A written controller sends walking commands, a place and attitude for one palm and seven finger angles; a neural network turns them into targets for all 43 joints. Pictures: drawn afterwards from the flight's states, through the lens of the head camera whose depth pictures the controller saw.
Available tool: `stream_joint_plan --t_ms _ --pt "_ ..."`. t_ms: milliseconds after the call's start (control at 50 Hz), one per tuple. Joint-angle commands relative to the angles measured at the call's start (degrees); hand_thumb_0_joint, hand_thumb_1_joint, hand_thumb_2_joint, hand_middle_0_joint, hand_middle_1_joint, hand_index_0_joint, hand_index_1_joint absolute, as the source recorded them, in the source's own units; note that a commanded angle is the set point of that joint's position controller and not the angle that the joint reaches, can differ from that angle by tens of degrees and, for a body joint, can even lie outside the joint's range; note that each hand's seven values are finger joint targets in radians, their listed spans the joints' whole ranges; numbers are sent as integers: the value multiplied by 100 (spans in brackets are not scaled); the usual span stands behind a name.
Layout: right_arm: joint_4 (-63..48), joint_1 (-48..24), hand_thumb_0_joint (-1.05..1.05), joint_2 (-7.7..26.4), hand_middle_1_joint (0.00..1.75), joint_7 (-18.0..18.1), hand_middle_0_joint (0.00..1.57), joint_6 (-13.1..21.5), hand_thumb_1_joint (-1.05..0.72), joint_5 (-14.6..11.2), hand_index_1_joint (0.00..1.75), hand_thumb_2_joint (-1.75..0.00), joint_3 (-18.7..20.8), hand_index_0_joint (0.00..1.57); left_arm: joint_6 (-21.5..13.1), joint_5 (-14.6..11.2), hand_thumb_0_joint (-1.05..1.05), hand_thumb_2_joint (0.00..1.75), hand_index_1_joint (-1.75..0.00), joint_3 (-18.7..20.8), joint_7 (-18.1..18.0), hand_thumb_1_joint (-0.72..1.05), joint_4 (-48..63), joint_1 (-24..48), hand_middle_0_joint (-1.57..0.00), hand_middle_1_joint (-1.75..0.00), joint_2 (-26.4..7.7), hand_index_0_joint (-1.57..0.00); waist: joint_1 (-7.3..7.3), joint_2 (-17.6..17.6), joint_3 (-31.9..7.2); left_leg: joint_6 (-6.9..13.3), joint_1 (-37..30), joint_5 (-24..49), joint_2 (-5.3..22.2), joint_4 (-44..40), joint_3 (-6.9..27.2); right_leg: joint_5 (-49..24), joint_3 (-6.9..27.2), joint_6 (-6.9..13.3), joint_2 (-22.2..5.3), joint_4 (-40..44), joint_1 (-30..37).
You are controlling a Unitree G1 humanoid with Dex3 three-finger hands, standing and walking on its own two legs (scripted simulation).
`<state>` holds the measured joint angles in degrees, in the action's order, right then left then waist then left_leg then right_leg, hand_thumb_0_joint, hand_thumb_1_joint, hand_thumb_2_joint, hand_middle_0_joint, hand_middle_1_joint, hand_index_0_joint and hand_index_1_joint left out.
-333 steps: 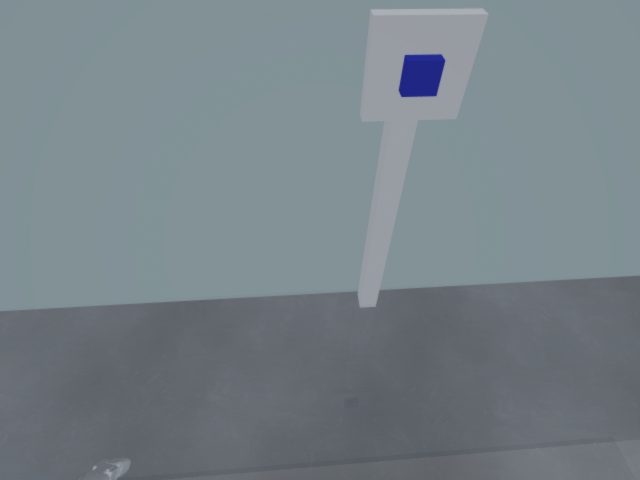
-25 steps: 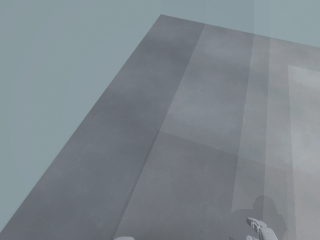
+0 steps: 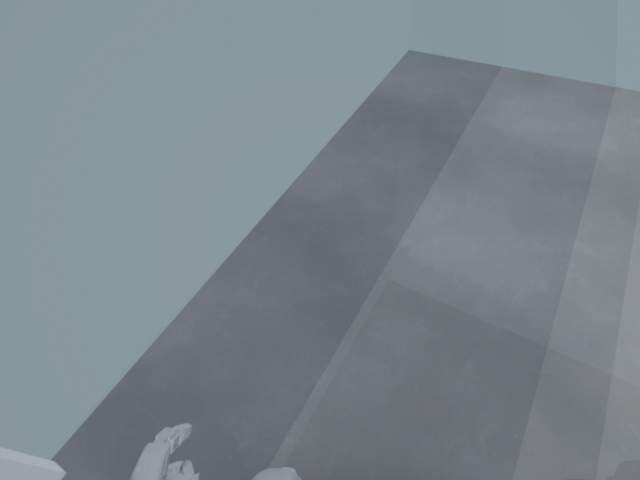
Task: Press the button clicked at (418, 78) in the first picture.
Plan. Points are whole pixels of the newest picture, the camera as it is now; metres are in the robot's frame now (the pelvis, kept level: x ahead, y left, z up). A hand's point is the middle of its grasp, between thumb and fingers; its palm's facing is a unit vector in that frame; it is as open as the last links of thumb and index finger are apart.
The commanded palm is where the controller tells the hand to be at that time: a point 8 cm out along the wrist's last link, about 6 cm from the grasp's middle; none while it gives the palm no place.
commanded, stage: turn to face it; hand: left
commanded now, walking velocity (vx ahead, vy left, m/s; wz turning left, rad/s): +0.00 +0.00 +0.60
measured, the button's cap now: out of the picture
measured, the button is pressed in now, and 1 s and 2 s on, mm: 0 0 0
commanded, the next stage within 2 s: take the last steps up to it in 1.56 s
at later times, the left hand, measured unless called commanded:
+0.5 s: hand out of the picture -0.06 +0.24 -0.19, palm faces +0.36 -0.90 -0.26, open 7.4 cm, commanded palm none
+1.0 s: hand out of the picture -0.02 +0.21 -0.13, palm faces +0.55 -0.78 -0.30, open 7.4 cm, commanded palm none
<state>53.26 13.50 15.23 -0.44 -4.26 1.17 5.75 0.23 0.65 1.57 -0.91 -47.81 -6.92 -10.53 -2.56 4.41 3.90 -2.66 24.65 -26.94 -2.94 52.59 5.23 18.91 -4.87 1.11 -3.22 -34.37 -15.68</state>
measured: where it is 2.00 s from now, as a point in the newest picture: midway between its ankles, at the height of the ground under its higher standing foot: outside the picture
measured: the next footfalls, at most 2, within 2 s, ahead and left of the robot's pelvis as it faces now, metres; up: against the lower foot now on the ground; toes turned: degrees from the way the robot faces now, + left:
left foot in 0.42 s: +0.01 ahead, +0.14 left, +0.00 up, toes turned +23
right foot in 0.92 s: +0.09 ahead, -0.09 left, +0.00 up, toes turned +30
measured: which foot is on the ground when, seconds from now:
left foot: up 0.00-0.40, down 0.42-0.92, up 0.94-1.00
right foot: down 0.00-0.42, up 0.44-0.90, down 0.92-1.00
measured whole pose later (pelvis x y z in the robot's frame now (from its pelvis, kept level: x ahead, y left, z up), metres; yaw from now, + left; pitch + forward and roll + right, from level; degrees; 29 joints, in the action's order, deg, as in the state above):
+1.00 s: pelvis -0.01 -0.03 +0.00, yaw +35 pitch -1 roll +1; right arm 53.6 14.0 14.6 -0.8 -4.7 1.3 5.9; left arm 1.2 0.7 1.8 -1.2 -48.6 -9.1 -10.5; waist -2.0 3.9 3.3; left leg -2.2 27.5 -25.0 -4.3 52.8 5.2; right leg 17.3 -4.2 0.7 -2.7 -32.1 -14.2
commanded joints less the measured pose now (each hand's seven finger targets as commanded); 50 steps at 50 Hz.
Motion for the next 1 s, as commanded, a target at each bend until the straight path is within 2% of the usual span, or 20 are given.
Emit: stream_joint_plan --t_ms 0,60,200,300,360,380,400,420,440,460,500,560,740,840,860,880,900,920,940,980 --pt "-384 -97 0 469 30 -97 20 102 -90 34 30 -90 118 20 -90 21 0 90 -30 302 -103 90 388 -17 -20 -30 -1067 -20 105 -1550 -197 -135 949 443 455 2039 -188 -1814 864 355 -1593 1638 539" --pt "-286 -65 0 367 30 -132 20 74 -90 12 30 -90 69 20 -126 23 0 90 -30 274 -103 90 283 -362 -20 -30 -990 -20 184 -1575 -220 -246 953 765 476 1868 -410 -2649 240 234 -1417 1512 846" --pt "-386 -606 0 279 30 -128 20 59 -90 -10 30 -90 -13 20 -81 78 0 90 -30 350 -127 90 24 -871 -20 -30 -1171 -20 426 -1485 -335 -282 822 415 626 772 -746 -2851 -17 507 -1787 1426 1338" --pt "-499 -796 0 192 30 -131 20 172 -90 -49 30 -90 -115 20 -15 110 0 90 -30 439 -108 90 -99 -968 -20 -30 -1356 -20 541 -1675 -520 -85 10 241 572 -757 -1134 -3181 -230 543 -1974 999 1262" --pt "-468 -358 0 352 30 -105 20 258 -90 -30 30 -90 -81 20 23 61 0 90 -30 472 -66 90 -167 -915 -20 -30 -1380 -20 275 -1374 -787 62 -1032 1208 434 -2257 -1288 -3025 -639 182 -1837 109 987" --pt "-359 120 0 677 30 -97 20 319 -90 -16 30 -90 11 20 40 15 0 90 -30 463 -45 90 -129 -889 -20 -30 -1277 -20 -21 -617 -1109 229 -2088 2229 724 -2888 -809 -2388 -768 -94 -1624 -925 289" --pt "-336 492 0 1392 30 -50 20 369 -90 7 30 -90 187 20 52 -40 0 90 -30 387 12 90 130 -801 -20 -30 -870 -20 -228 1308 -1228 987 -3077 4649 2371 -3040 1437 1227 -831 -624 -681 -2320 -1589" --pt "-200 830 0 1607 30 -9 20 312 -90 -74 30 -90 210 20 116 24 0 90 -30 285 -30 90 325 -382 -20 -30 -848 -20 -335 1127 -1294 1454 -2986 5735 2817 -2994 1583 2116 -150 -647 -498 -3020 -1882" --pt "-184 682 0 1425 30 33 20 308 -90 -41 30 -90 161 20 154 48 0 90 -30 313 -49 90 292 -295 -20 -30 -913 -20 -253 632 -1110 1550 -2661 5074 2714 -3027 1271 1853 142 -588 -592 -3319 -1889" --pt "-267 355 0 1260 30 93 20 334 -90 -22 30 -90 125 20 165 49 0 90 -30 345 -53 90 196 -242 -20 -30 -847 -20 -181 921 -898 1433 -2358 4571 2356 -3095 1176 1454 247 -621 -604 -3424 -1998" --pt "-481 -306 0 966 30 117 20 333 -90 -6 30 -90 5 20 174 37 0 90 -30 387 -3 90 34 -331 -20 -30 -957 -20 87 716 -442 1180 -1638 3906 1834 -3237 750 686 414 -632 -541 -3450 -1738" --pt "-568 -476 0 921 30 101 20 372 -90 -22 30 -90 -16 20 187 47 0 90 -30 394 34 90 -94 -602 -20 -30 -931 -20 231 328 -495 1050 -1453 3295 1547 -3410 566 248 381 -679 -400 -3227 -1468" --pt "-487 -139 0 979 30 59 20 301 -90 28 30 -90 103 20 154 19 0 90 -30 352 -21 90 257 -60 -20 -30 -813 -20 35 361 -504 1271 -1466 2491 1526 -3414 1493 576 468 -677 -85 -1692 -1181" --pt "-572 -363 0 953 30 43 20 257 -90 13 30 -90 158 20 55 -52 0 90 -30 344 -54 90 209 -591 -20 -30 -789 -20 293 500 -814 1063 -882 3027 1201 -2867 1698 -7 344 -551 236 160 258" --pt "-604 -402 0 844 30 35 20 250 -90 -22 30 -90 150 20 10 -48 0 90 -30 374 -72 90 163 -818 -20 -30 -876 -20 425 275 -913 853 -463 2624 996 -2589 1613 -542 383 -517 140 1014 946" --pt "-643 -269 0 501 30 -1 20 248 -90 -77 30 -90 108 20 -57 20 0 90 -30 446 -111 90 153 -1012 -20 -30 -1268 -20 518 -814 -1073 448 454 1379 488 -1754 1114 -358 1257 -269 -833 1873 1907" --pt "-802 -266 0 203 30 -2 20 257 -90 -63 30 -90 57 20 -64 102 0 90 -30 540 -133 90 213 -952 -20 -30 -1786 -20 553 -2385 -884 -35 1387 -509 -318 -287 -110 -575 2812 413 -2412 2136 1880" --pt "-789 -419 0 584 30 -4 20 215 -90 -4 30 -90 153 20 -8 50 0 90 -30 496 -157 90 297 -774 -20 -30 -1747 -20 526 -1757 -711 22 1015 -630 51 776 94 -641 2590 749 -2714 2126 851" --pt "-677 -352 0 573 30 -37 20 162 -90 25 30 -90 161 20 -38 51 0 90 -30 457 -175 90 346 -342 -20 -30 -1392 -20 292 -1556 -469 56 1000 -241 224 1227 207 -428 2034 712 -2270 2132 501" --pt "-417 -146 0 474 30 -102 20 87 -90 39 30 -90 147 20 -47 27 0 90 -30 337 -123 90 396 58 -20 -30 -1146 -20 67 -1320 -119 -55 952 401 339 1823 -115 -778 1203 471 -1666 1907 272"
